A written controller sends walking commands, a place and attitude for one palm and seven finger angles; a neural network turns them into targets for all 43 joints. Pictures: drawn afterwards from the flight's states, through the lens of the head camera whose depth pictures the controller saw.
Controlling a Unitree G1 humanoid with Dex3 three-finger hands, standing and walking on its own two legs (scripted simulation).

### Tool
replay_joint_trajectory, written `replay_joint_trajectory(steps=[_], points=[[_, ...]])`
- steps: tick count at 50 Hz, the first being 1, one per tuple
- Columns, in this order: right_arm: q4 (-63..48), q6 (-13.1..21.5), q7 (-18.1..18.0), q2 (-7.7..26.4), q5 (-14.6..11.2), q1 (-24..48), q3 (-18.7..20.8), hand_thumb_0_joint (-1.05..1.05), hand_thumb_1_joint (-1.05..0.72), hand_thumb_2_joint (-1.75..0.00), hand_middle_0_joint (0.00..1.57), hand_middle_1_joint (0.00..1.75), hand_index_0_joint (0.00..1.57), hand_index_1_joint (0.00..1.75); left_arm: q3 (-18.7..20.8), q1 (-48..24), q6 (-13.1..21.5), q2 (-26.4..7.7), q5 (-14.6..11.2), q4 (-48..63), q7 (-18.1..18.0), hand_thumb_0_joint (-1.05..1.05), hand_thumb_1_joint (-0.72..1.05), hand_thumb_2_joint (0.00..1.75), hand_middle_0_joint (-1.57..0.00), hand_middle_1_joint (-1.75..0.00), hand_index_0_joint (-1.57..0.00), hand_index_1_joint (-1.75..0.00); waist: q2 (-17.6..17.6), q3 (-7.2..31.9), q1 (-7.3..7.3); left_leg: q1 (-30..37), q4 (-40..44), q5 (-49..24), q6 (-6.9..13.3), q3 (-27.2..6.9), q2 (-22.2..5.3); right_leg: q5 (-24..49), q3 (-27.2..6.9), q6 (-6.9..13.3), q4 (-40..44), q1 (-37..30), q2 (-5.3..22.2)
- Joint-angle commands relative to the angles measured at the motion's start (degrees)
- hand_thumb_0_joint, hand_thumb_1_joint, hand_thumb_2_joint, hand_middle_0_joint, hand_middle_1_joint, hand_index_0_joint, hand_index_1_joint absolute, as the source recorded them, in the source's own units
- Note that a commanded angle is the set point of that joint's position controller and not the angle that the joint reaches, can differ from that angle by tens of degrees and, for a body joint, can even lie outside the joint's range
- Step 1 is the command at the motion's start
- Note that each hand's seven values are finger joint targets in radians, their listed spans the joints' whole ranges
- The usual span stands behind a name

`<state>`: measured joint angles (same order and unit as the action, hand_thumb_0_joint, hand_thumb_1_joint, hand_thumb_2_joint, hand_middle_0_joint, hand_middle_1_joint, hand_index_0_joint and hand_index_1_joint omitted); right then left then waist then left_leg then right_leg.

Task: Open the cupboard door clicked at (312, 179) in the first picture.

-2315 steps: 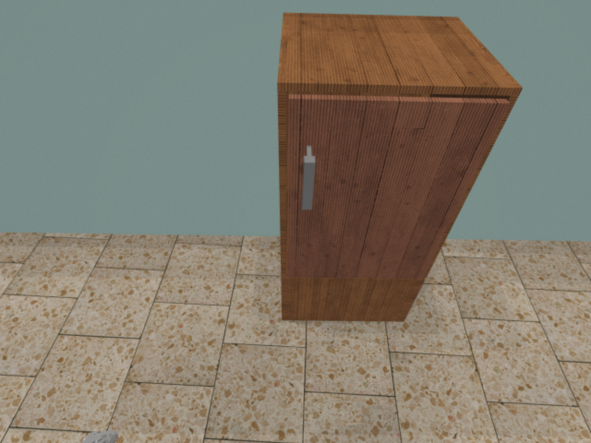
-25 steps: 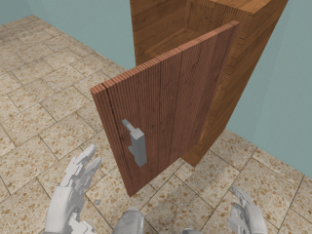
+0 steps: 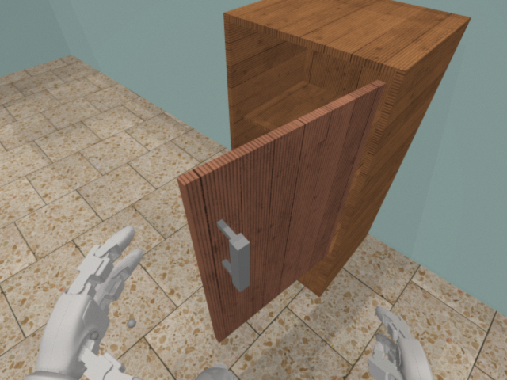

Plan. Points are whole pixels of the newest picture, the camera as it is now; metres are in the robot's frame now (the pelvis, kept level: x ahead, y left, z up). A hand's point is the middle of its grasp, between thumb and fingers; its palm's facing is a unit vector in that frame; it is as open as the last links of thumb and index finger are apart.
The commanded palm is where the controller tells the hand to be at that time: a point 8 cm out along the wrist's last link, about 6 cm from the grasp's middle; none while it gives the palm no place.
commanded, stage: draw the hand back to the body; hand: left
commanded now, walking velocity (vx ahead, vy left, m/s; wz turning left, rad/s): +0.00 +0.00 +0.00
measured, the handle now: (232, 256) +0.31 +0.06 +0.04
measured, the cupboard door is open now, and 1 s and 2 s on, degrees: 81 81 81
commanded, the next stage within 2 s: step back with the hand held close in 1.08 s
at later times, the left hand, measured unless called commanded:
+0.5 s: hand (61, 252) +0.22 +0.24 +0.18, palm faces +0.33 -0.86 -0.38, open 11.5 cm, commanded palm +0.17 +0.28 +0.21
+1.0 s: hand (49, 218) +0.24 +0.24 +0.22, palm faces +0.40 -0.83 -0.40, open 7.5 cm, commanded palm +0.19 +0.28 +0.24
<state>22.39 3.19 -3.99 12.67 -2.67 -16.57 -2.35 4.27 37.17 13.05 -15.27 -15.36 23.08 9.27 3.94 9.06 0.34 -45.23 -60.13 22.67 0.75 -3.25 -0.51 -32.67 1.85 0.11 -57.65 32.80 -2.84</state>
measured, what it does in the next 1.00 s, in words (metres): rises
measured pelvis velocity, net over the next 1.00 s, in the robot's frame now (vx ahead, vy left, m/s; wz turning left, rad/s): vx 0.04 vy -0.01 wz -0.03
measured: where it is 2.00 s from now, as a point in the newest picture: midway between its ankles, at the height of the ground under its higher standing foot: outside the picture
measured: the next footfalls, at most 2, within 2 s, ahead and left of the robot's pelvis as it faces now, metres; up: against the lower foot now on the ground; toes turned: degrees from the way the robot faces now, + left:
none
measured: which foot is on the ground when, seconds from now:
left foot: down 0.00-1.00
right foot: down 0.00-1.00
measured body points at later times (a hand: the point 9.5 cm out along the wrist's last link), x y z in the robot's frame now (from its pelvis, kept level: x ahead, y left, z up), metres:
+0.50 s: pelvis +0.03 +0.01 +0.05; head +0.01 +0.00 +0.50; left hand +0.19 +0.28 +0.21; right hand +0.21 -0.21 -0.02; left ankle +0.08 +0.10 -0.67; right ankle -0.03 -0.13 -0.67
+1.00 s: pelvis +0.04 -0.01 +0.07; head +0.03 -0.03 +0.52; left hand +0.21 +0.28 +0.24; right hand +0.22 -0.24 -0.01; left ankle +0.08 +0.10 -0.67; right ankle -0.03 -0.13 -0.67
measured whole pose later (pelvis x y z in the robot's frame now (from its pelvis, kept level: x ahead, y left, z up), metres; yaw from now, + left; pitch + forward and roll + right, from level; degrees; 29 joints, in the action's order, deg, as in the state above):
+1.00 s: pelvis +0.04 -0.01 +0.07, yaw -2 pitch -2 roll +0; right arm 33.6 3.4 -5.9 13.2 -0.6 -12.2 -1.6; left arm 18.8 29.2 2.2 -20.8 -5.1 25.3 -6.6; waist 2.4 0.7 3.3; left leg -13.7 -28.9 13.0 0.3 0.6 -0.4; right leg -20.2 -2.2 0.6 -25.3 2.8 -1.4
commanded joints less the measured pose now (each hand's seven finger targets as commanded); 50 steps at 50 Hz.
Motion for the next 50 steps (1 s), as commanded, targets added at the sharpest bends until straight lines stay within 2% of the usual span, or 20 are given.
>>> replay_joint_trajectory(steps=[1, 2, 3, 4, 5, 7, 10, 14, 18, 23, 26, 30, 31, 32, 35, 37, 39, 42, 45, 50], points=[[-11.00, 2.75, -2.17, 5.21, 0.07, 6.61, 2.69, 0.00, -0.90, -0.90, 0.20, 0.30, 0.20, 0.30, 7.45, -1.81, -0.73, -12.50, 6.63, 18.00, -6.37, 0.00, -0.29, 0.39, -0.16, -0.30, -0.16, -0.30, 0.71, 3.41, 3.58, 17.71, 15.27, 0.87, 0.82, 0.12, -0.60, 8.16, -2.17, 1.63, 17.45, 5.64, 1.03], [-11.01, 2.20, -2.88, 4.39, 0.34, 6.02, 2.15, 0.00, -0.90, -0.90, 0.20, 0.30, 0.20, 0.30, 4.52, 0.52, -3.12, -7.48, 7.53, 17.84, -9.65, 0.00, -0.26, 0.40, -0.16, -0.30, -0.16, -0.30, 1.97, 0.83, 1.63, 18.92, 15.71, 1.45, 0.87, 0.79, -0.50, 6.95, -1.98, 1.54, 19.08, 6.00, 1.60], [-10.13, 1.65, -3.06, 4.32, 0.40, 5.51, 1.94, 0.00, -0.90, -0.90, 0.20, 0.30, 0.20, 0.30, 3.47, 0.87, -4.90, -6.39, 9.09, 17.13, -11.84, 0.00, -0.22, 0.42, -0.16, -0.30, -0.16, -0.30, 2.21, -1.14, 1.37, 19.96, 16.15, 1.71, 0.90, 0.74, -0.65, 6.72, -1.54, 1.43, 20.03, 5.91, 1.62], [-9.90, 1.31, -3.24, 4.48, 0.56, 5.55, 1.89, 0.00, -0.90, -0.90, 0.20, 0.30, 0.20, 0.30, 3.69, 0.78, -6.20, -6.72, 9.99, 17.36, -13.39, 0.00, -0.18, 0.43, -0.16, -0.30, -0.16, -0.30, 1.10, -1.60, 1.09, 20.62, 16.89, 1.73, 0.98, 0.61, -0.85, 6.88, -1.02, 1.36, 20.60, 5.05, 1.64], [-9.42, 1.20, -3.42, 4.85, 0.82, 6.04, 1.89, 0.00, -0.90, -0.90, 0.20, 0.30, 0.20, 0.30, 4.71, 0.65, -7.06, -7.61, 10.63, 16.64, -14.68, 0.00, -0.15, 0.45, -0.16, -0.30, -0.16, -0.30, -1.59, -1.64, 1.27, 20.65, 17.72, 0.90, 1.11, 0.36, -0.86, 7.52, -0.80, 1.42, 21.38, 3.04, 1.57], [-9.01, 1.23, -3.70, 5.05, 1.01, 6.48, 1.84, 0.00, -0.90, -0.90, 0.20, 0.30, 0.20, 0.30, 5.30, -0.23, -7.81, -8.38, 11.49, 17.39, -16.04, 0.00, -0.08, 0.48, -0.16, -0.30, -0.16, -0.30, -1.33, -1.89, 1.07, 23.21, 18.84, -0.97, 1.29, 1.07, -0.92, 8.98, -0.98, 1.16, 22.99, 1.59, 1.87], [-7.57, 1.81, -4.10, 5.39, 1.39, 6.95, 1.60, 0.00, -0.90, -0.90, 0.20, 0.30, 0.20, 0.30, 8.47, -2.27, -8.34, -10.88, 12.14, 16.87, -17.57, 0.00, 0.02, 0.52, -0.17, -0.30, -0.17, -0.30, -1.72, -2.40, 1.63, 25.70, 21.25, -3.53, 1.35, 1.21, -0.82, 11.69, -0.74, 1.27, 24.89, -2.33, 2.09], [-5.94, 2.91, -3.90, 5.40, 1.48, 7.31, 1.37, 0.00, -0.90, -0.90, 0.20, 0.30, 0.20, 0.30, 9.13, -4.01, -8.18, -10.39, 12.53, 17.74, -17.96, 0.00, 0.17, 0.58, -0.17, -0.30, -0.17, -0.30, 0.93, -2.59, 1.72, 30.59, 24.61, -6.59, 1.11, 0.88, -1.25, 14.88, -0.39, 1.15, 26.26, -5.12, 2.13], [-4.30, 3.82, -3.44, 5.83, 1.58, 8.29, 1.42, 0.00, -0.90, -0.90, 0.20, 0.30, 0.20, 0.30, 11.68, -5.19, -8.17, -11.53, 12.39, 17.20, -17.97, 0.00, 0.31, 0.64, -0.18, -0.30, -0.18, -0.30, -0.68, -3.25, 2.27, 33.18, 27.36, -9.92, 0.93, 0.91, -1.29, 17.88, -0.22, 1.03, 28.31, -8.78, 1.98], [-2.50, 4.24, -2.98, 6.02, 1.75, 9.20, 1.58, 0.00, -0.90, -0.90, 0.20, 0.30, 0.20, 0.30, 15.13, -6.87, -7.99, -12.91, 12.02, 16.43, -17.86, 0.00, 0.48, 0.72, -0.19, -0.30, -0.19, -0.30, 0.07, -3.74, 2.77, 35.87, 30.40, -13.84, 0.60, 1.16, -1.41, 21.18, -0.22, 1.03, 30.45, -12.83, 1.95], [-1.52, 4.13, -2.86, 6.08, 1.86, 9.93, 1.80, 0.00, -0.90, -0.90, 0.20, 0.30, 0.20, 0.30, 17.99, -8.73, -7.99, -14.45, 11.63, 15.74, -17.85, 0.00, 0.58, 0.76, -0.19, -0.30, -0.19, -0.30, -1.54, -3.84, 3.03, 37.12, 31.44, -15.62, 0.62, 1.88, -1.28, 23.16, -0.39, 0.98, 32.10, -15.08, 1.96], [-0.31, 4.11, -2.61, 6.08, 1.86, 10.23, 2.20, 0.00, -0.90, -0.90, 0.20, 0.30, 0.20, 0.30, 20.23, -11.12, -7.77, -15.60, 11.37, 16.40, -17.79, 0.00, 0.73, 0.82, -0.19, -0.30, -0.19, -0.30, 1.43, -3.04, 3.07, 39.55, 31.92, -19.29, 0.50, 2.78, -1.37, 26.26, -0.59, 1.04, 33.23, -17.42, 2.14], [-0.10, 4.19, -2.56, 6.03, 1.93, 10.40, 2.14, 0.00, -0.90, -0.90, 0.20, 0.30, 0.20, 0.30, 20.98, -11.59, -7.64, -15.86, 11.22, 16.08, -17.76, 0.00, 0.76, 0.84, -0.19, -0.30, -0.19, -0.30, 0.24, -3.49, 3.06, 39.97, 32.23, -19.74, 0.54, 2.84, -1.25, 26.84, -0.51, 0.83, 33.64, -17.12, 2.03], [0.22, 4.14, -2.44, 5.95, 1.92, 10.49, 2.26, 0.00, -0.90, -0.90, 0.20, 0.30, 0.20, 0.30, 21.01, -11.61, -7.70, -15.45, 11.02, 15.37, -17.69, 0.00, 0.80, 0.86, -0.20, -0.30, -0.20, -0.30, 0.75, -4.11, 2.95, 40.09, 32.59, -19.89, 0.47, 2.99, -1.38, 27.02, -0.55, 0.85, 33.75, -17.44, 2.10], [0.93, 4.03, -2.30, 6.20, 1.90, 10.81, 2.54, 0.00, -0.90, -0.90, 0.20, 0.30, 0.20, 0.30, 23.42, -13.97, -7.41, -17.30, 10.67, 15.05, -17.74, 0.00, 0.90, 0.90, -0.20, -0.30, -0.20, -0.30, 0.52, -3.65, 3.26, 40.56, 32.89, -21.07, 0.55, 3.40, -1.21, 28.74, -0.68, 0.97, 34.59, -19.18, 2.20], [1.03, 3.53, -2.09, 6.08, 1.85, 10.96, 2.77, 0.00, -0.90, -0.90, 0.20, 0.30, 0.20, 0.30, 20.82, -11.60, -7.95, -13.86, 10.40, 11.63, -17.05, 0.00, 0.90, 0.90, -0.20, -0.30, -0.20, -0.30, -0.86, -5.04, 2.85, 41.19, 33.42, -21.06, 0.64, 3.71, -1.40, 28.76, -0.56, 0.47, 34.94, -18.34, 2.19], [1.07, 3.11, -1.77, 6.34, 1.85, 11.17, 3.01, 0.00, -0.90, -0.90, 0.20, 0.30, 0.20, 0.30, 20.35, -11.62, -7.91, -13.55, 10.35, 11.22, -16.68, 0.00, 0.90, 0.90, -0.20, -0.30, -0.20, -0.30, -1.56, -5.68, 2.80, 41.32, 33.96, -20.44, 0.70, 3.72, -1.41, 28.22, -0.62, 0.35, 35.59, -18.29, 2.08], [0.93, 2.96, -1.89, 6.45, 2.01, 11.68, 3.27, 0.00, -0.90, -0.90, 0.20, 0.30, 0.20, 0.30, 21.44, -12.65, -7.58, -15.39, 10.32, 13.36, -16.67, 0.00, 0.90, 0.90, -0.20, -0.30, -0.20, -0.30, -2.11, -3.83, 3.18, 41.85, 33.94, -20.64, 1.04, 4.38, -0.93, 29.85, -1.04, 0.29, 36.12, -19.97, 2.36], [1.31, 3.13, -2.07, 6.23, 2.03, 12.08, 3.19, 0.00, -0.90, -0.90, 0.20, 0.30, 0.20, 0.30, 22.88, -12.90, -7.16, -17.29, 10.48, 14.89, -16.94, 0.00, 0.90, 0.90, -0.20, -0.30, -0.20, -0.30, -0.59, -3.09, 3.56, 42.01, 33.76, -21.71, 1.03, 4.81, -0.64, 31.66, -1.23, 0.57, 36.55, -21.43, 2.50], [1.92, 3.47, -2.23, 5.97, 1.95, 12.19, 3.20, 0.00, -0.90, -0.90, 0.20, 0.30, 0.20, 0.30, 22.34, -13.76, -6.82, -16.74, 10.48, 15.10, -17.01, 0.00, 0.90, 0.90, -0.20, -0.30, -0.20, -0.30, 0.37, -4.13, 3.23, 42.82, 33.79, -21.90, 0.89, 4.97, -0.47, 31.99, -1.27, 0.50, 37.25, -21.07, 2.44]])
